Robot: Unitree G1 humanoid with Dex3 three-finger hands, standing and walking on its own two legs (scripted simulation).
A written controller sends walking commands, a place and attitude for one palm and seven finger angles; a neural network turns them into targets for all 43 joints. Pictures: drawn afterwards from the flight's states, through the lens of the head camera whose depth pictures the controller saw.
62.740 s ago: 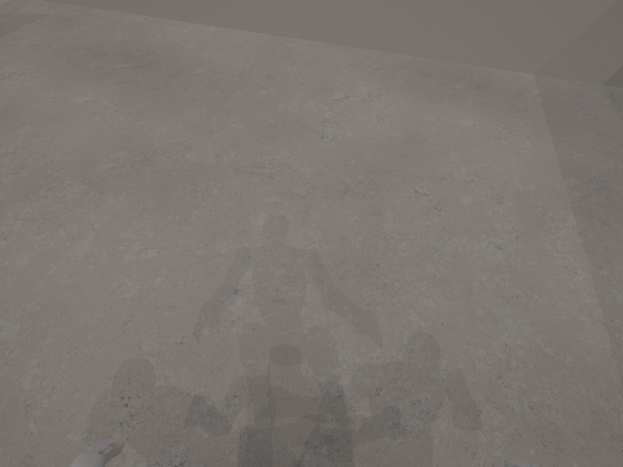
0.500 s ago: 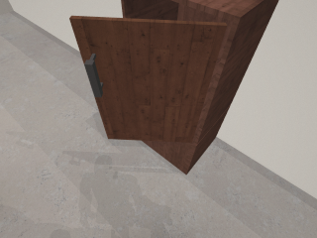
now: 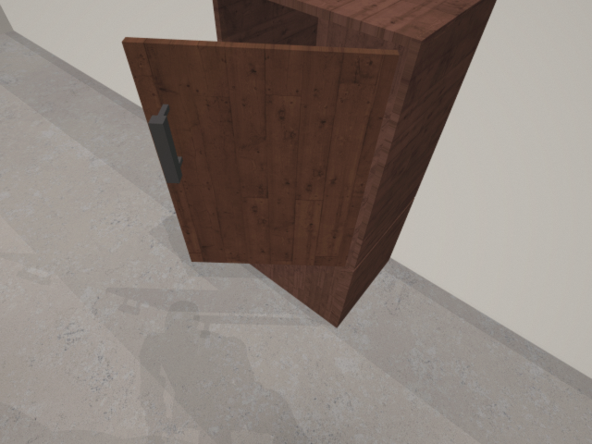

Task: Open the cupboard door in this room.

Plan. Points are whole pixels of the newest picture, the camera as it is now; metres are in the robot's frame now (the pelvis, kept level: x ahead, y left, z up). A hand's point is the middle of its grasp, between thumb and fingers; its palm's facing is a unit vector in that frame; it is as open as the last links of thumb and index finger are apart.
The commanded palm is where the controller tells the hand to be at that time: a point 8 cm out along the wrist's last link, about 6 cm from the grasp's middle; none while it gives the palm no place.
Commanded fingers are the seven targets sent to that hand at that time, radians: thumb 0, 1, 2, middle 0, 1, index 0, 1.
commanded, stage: come to a stop and stand still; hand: left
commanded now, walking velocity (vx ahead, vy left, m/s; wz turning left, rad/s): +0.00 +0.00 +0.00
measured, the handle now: (169, 144) +0.59 +0.27 +0.06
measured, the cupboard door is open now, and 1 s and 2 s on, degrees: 38 38 38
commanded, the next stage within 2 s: look again from close up in 0.02 s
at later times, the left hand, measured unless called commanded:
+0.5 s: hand out of the picture +0.02 +0.20 -0.18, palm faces +0.02 -0.97 -0.22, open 7.4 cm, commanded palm none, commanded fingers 0.00 0.90 0.90 -0.20 -0.30 -0.20 -0.30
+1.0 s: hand out of the picture +0.02 +0.19 -0.19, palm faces +0.04 -0.98 -0.17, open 7.4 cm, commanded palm none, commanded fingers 0.00 0.90 0.90 -0.20 -0.30 -0.20 -0.30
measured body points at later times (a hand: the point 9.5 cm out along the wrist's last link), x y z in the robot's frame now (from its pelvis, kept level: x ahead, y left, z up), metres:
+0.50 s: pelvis +0.01 +0.02 -0.01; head +0.01 +0.02 +0.44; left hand +0.02 +0.25 -0.16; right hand +0.03 -0.21 -0.17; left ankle +0.02 +0.11 -0.74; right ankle +0.00 -0.11 -0.74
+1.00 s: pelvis +0.04 +0.02 -0.01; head +0.05 +0.04 +0.44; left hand +0.02 +0.25 -0.18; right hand +0.05 -0.21 -0.16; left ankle +0.02 +0.11 -0.74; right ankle +0.00 -0.11 -0.74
